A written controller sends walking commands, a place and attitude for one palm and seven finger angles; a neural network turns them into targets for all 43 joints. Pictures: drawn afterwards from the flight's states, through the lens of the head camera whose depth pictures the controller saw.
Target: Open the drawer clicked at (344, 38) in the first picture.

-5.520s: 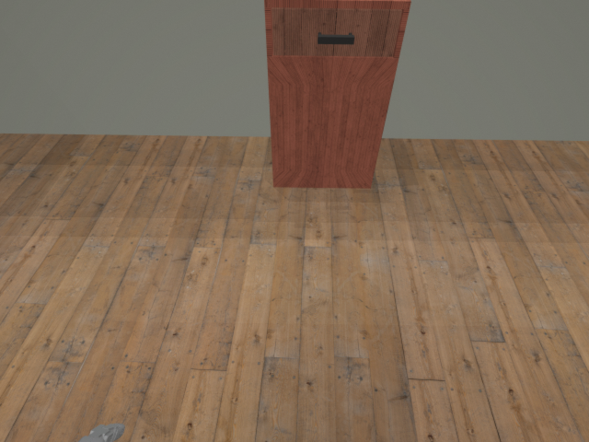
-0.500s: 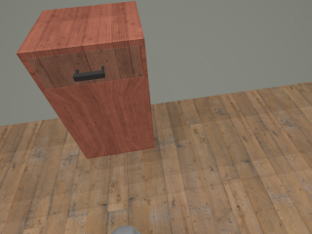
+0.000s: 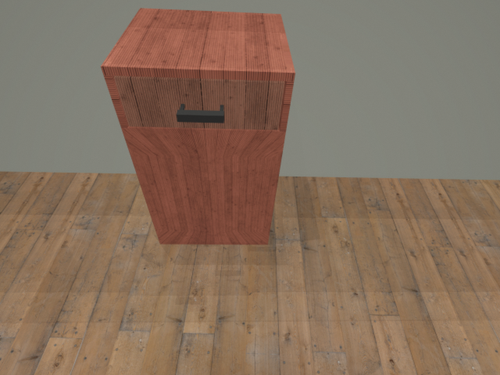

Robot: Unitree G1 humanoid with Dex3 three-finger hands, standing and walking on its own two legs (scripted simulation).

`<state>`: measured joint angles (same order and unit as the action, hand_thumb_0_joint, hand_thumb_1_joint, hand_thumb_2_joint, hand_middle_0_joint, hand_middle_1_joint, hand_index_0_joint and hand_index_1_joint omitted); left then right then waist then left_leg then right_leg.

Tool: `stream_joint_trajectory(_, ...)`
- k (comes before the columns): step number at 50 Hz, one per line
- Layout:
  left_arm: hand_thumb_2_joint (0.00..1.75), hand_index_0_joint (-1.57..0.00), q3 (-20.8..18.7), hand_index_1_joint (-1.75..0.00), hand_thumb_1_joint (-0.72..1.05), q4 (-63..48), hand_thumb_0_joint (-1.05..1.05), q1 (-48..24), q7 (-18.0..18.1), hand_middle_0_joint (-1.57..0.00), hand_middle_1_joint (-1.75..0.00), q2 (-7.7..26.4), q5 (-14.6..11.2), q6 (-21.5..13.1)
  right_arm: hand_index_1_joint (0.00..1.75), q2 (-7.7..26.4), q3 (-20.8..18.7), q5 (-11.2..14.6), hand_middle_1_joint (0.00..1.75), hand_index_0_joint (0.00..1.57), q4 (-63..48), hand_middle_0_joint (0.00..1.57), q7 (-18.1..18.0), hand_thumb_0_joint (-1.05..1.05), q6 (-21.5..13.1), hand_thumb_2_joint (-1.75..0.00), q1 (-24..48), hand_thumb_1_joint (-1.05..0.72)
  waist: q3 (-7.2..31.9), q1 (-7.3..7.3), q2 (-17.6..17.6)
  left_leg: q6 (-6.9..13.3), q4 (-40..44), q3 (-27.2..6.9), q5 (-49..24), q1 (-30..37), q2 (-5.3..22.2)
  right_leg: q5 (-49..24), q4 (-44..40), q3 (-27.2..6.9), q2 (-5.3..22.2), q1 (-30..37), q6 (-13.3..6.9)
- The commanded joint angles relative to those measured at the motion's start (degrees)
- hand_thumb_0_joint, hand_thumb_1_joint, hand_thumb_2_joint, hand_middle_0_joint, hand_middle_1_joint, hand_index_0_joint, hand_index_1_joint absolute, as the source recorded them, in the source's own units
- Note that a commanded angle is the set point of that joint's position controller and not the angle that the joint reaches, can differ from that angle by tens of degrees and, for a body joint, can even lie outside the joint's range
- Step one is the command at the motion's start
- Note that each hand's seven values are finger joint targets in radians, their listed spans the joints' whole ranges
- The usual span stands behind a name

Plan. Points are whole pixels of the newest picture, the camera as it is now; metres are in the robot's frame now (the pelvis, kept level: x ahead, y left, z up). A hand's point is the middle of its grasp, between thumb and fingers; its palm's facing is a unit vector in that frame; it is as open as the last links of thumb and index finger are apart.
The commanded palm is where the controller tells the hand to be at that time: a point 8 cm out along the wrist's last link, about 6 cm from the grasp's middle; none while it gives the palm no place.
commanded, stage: take the last steps up to it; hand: left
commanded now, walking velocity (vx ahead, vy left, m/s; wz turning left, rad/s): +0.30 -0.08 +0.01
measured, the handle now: (201, 112) +0.78 +0.18 -0.02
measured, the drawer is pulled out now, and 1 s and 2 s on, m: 0.00 0.00 0.00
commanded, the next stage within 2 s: come to a stop and stand still in 0.78 s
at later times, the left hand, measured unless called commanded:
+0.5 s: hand out of the picture +0.00 +0.08 -0.16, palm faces +0.14 -0.98 -0.17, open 7.3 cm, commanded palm none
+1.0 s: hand (188, 303) +0.29 +0.15 -0.18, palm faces +0.11 -0.97 -0.21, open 7.3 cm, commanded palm none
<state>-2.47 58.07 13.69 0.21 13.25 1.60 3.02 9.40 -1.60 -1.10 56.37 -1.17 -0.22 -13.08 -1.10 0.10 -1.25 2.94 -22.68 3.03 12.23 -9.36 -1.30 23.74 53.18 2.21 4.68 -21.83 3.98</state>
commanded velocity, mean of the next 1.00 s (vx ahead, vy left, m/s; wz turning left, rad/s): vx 0.17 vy -0.04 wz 0.02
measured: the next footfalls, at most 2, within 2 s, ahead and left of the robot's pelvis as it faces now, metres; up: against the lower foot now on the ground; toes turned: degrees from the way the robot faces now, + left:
right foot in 0.18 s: +0.06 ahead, -0.13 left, +0.00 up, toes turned -5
left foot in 0.72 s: +0.28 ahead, +0.07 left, +0.00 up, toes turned +11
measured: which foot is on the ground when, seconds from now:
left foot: down 0.00-0.18, up 0.20-0.70, down 0.72-1.00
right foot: up 0.00-0.16, down 0.18-0.74, up 0.76-1.00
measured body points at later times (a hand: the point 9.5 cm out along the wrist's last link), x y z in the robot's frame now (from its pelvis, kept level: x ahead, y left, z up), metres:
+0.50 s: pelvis +0.09 -0.07 +0.00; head +0.09 -0.09 +0.45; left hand -0.01 +0.13 -0.15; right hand +0.11 -0.30 -0.17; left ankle +0.15 +0.10 -0.67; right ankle +0.02 -0.13 -0.74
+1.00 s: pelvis +0.26 -0.04 -0.01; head +0.27 -0.03 +0.44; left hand +0.29 +0.20 -0.16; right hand +0.34 -0.27 -0.15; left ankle +0.25 +0.06 -0.74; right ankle +0.33 -0.17 -0.71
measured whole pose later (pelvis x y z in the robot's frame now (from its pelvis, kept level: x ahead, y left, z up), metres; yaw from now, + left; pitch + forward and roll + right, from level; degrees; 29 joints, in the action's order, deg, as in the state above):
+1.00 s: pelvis +0.26 -0.04 -0.01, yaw +2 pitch -2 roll +1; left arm -2.9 60.0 13.7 1.7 10.2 1.5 -0.4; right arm 9.0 -2.2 -0.8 59.4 -2.2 -3.1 -11.4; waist -1.9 0.8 -2.4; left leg 1.4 -25.0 9.1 14.9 -8.3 0.8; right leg 15.4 48.1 2.8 6.4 -26.6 1.6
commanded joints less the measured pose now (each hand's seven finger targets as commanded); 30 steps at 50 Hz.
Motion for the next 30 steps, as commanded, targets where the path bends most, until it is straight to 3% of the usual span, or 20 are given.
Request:
stream_joint_trajectory(1, 0.9, -0.2, -0.28, -0.3, 0.9, -4.28, 0.0, -3.97, -0.64, -0.2, -0.3, 1.88, -0.03, -2.31, 0.3, 10.66, -2.99, -0.74, 0.3, 0.2, -0.02, 0.2, -0.22, 0.0, -0.72, -0.9, -5.81, -0.9, -3.82, -3.16, 8.42, 7.38, 13.27, -18.91, 14.46, 0.62, 17.15, 1.33, -8.81, 0.54, 0.44, -3.88, -1.16)
stream_joint_trajectory(4, 0.9, -0.2, -0.4, -0.3, 0.9, -3.34, 0.0, -1.87, -0.9, -0.2, -0.3, 1.36, -0.2, -2.9, 0.3, 10.86, -3.01, -0.78, 0.3, 0.2, 0.81, 0.2, -0.05, 0.0, -0.8, -0.9, -5.38, -0.9, -4.15, -1.95, 8.41, 6.57, 12.57, -19.08, 17.36, -3.53, 16.55, 0.75, -15.73, 1.51, -1.15, 2.57, -2.04)
stream_joint_trajectory(5, 0.9, -0.2, -0.42, -0.3, 0.9, -2.38, 0.0, 0.34, -0.93, -0.2, -0.3, 0.82, -0.26, -3.03, 0.3, 10.73, -2.93, -0.78, 0.3, 0.2, 0.97, 0.2, -0.04, 0.0, -0.75, -0.9, -4.78, -0.9, -3.61, -0.98, 8.7, 5.84, 11.65, -18.02, 18.56, -5.16, 15.65, -0.84, -18.41, 2.29, -1.96, 5.92, -2.21)
stream_joint_trajectory(7, 0.9, -0.2, -0.8, -0.3, 0.9, 0.17, 0.0, 6.35, -0.79, -0.2, -0.3, 1.01, -0.15, -3.68, 0.3, 9.42, -2.66, -0.41, 0.3, 0.2, 1.51, 0.2, 0.03, 0.0, -0.67, -0.9, -3.87, -0.9, -2.82, 1.81, 4.91, 3.1, 5.22, -14.06, 20.55, -11.3, 11.93, -6.73, -28.79, 2.77, -2.6, 17.12, -2.47)
stream_joint_trajectory(8, 0.9, -0.2, -1.37, -0.3, 0.9, 1.6, 0.0, 9.83, -0.4, -0.2, -0.3, 3.19, 0.17, -4.3, 0.3, 7.19, -2.34, -0.12, 0.3, 0.2, 1.56, 0.2, 0.14, 0.0, -0.83, -0.9, -3.93, -0.9, -2.43, 3.34, -1.54, 0.9, -3.69, -9.6, 20.57, -18.08, 8.04, -0.91, -33.52, -2.9, 1.71, 24.06, -3.7)
stream_joint_trajectory(9, 0.9, -0.2, -2.25, -0.3, 0.9, 2.41, 0.0, 13.15, 0.3, -0.2, -0.3, 7.76, 0.52, -4.69, 0.3, 3.33, -1.29, 0.47, 0.3, 0.2, 0.23, 0.2, 0.44, 0.0, -1.08, -0.9, -3.31, -0.9, -2.83, 4.96, -15.82, -1.88, -18.85, -0.63, 19.54, -28.45, 1.21, 11.26, -42.63, -19.74, 13.48, 28.67, -8.35)
stream_joint_trajectory(10, 0.9, -0.2, -2.46, -0.3, 0.9, 2.3, 0.0, 15.48, 0.77, -0.2, -0.3, 8.96, -0.31, -4.48, 0.3, 5.73, -1.71, -0.26, 0.3, 0.2, -1.81, 0.2, 0.8, 0.0, -0.99, -0.9, 1.34, -0.9, -5.91, 6.62, -14.68, -1.79, -28.3, -1.6, 20.84, -31.23, 2.99, 18.77, -48.26, -27.79, 19.51, 22.31, -12.73)
stream_joint_trajectory(11, 0.9, -0.2, -2.26, -0.3, 0.9, 2.29, 0.0, 13.04, 0.98, -0.2, -0.3, 7.15, -0.53, -5.03, 0.3, 7.13, -2.44, -0.63, 0.3, 0.2, -1.08, 0.2, 1.22, 0.0, -0.78, -0.9, 1.47, -0.9, -8.07, 4.75, -12.11, -1.57, -33.41, -3.63, 15.92, -31.09, 5.04, 20.75, -49.85, -26.81, 18.02, 17.25, -13.08)
stream_joint_trajectory(12, 0.9, -0.2, -1.78, -0.3, 0.9, 2.4, 0.0, 10.6, 1.02, -0.2, -0.3, 5.2, -0.65, -5.35, 0.3, 6.83, -2.7, -0.68, 0.3, 0.2, -0.02, 0.2, 1.41, 0.0, -0.48, -0.9, 0.88, -0.9, -10.48, 2.97, -9.47, -1.78, -36.28, -3.64, 11.73, -30.39, 6.03, 17.47, -50.1, -23.99, 16.6, 14.14, -12.3)
stream_joint_trajectory(14, 0.9, -0.2, -0.9, -0.3, 0.9, 1.98, 0.0, 8.25, 1.12, -0.2, -0.3, 1.47, -0.67, -5.96, 0.3, 4.8, -2.92, -0.75, 0.3, 0.2, 2.44, 0.2, 1.79, 0.0, 0.1, -0.9, -2.98, -0.9, -9.86, 0.05, -2.43, -2.5, -39.0, -2.81, 5.66, -27.07, 7.28, 7.07, -48.39, -14.73, 12.93, 11.94, -11.2)
stream_joint_trajectory(16, 0.9, -0.2, -0.33, -0.3, 0.9, 2.32, 0.0, 8.64, 1.03, -0.2, -0.3, 0.61, -0.81, -6.64, 0.3, 3.29, -2.73, -0.79, 0.3, 0.2, 3.75, 0.2, 1.91, 0.0, 0.34, -0.9, -5.49, -0.9, -8.66, -0.9, -2.16, -3.47, -40.23, -1.71, 1.22, -26.27, 7.29, -2.44, -47.47, -8.08, 10.17, 12.52, -10.38)
stream_joint_trajectory(18, 0.9, -0.2, -0.02, -0.3, 0.9, 3.51, 0.0, 10.85, 1.08, -0.2, -0.3, -0.07, -0.81, -7.2, 0.3, 3.0, -2.82, -0.72, 0.3, 0.2, 3.63, 0.2, 1.95, 0.0, 0.35, -0.9, -4.74, -0.9, -8.18, -0.65, -3.15, -4.2, -39.82, -1.28, -1.39, -27.6, 7.64, -8.36, -47.27, -5.82, 9.3, 14.44, -10.63)
stream_joint_trajectory(24, 0.9, -0.2, 0.38, -0.3, 0.9, 7.07, 0.0, 17.78, 1.48, -0.2, -0.3, -1.04, -0.32, -8.12, 0.3, 2.42, -2.51, -0.4, 0.3, 0.2, 1.01, 0.2, 2.24, 0.0, -0.36, -0.9, 3.25, -0.9, -8.38, 1.3, -3.81, -3.98, -33.0, 0.12, -2.12, -32.25, 8.41, -25.39, -44.24, -5.2, 10.06, 21.42, -12.82)
stream_joint_trajectory(30, 0.9, -0.2, 0.46, -0.3, 0.9, 9.08, 0.0, 20.92, 1.94, -0.2, -0.3, -0.92, -0.03, -7.54, 0.3, 0.51, -1.36, -0.12, 0.3, 0.2, -1.06, 0.2, 2.48, 0.0, -1.51, -0.9, 10.51, -0.9, -8.05, 3.01, -4.85, -1.92, -19.88, 4.02, 0.91, -26.24, 5.86, -42.24, -39.14, -2.81, 9.85, 24.79, -12.8)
